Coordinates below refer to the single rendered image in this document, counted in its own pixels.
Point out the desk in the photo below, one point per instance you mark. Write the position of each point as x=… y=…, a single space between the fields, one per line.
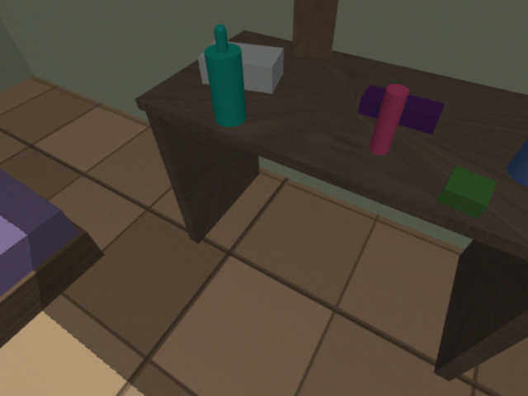
x=310 y=123

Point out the bed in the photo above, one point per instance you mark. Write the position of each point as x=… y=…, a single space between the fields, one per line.
x=42 y=253

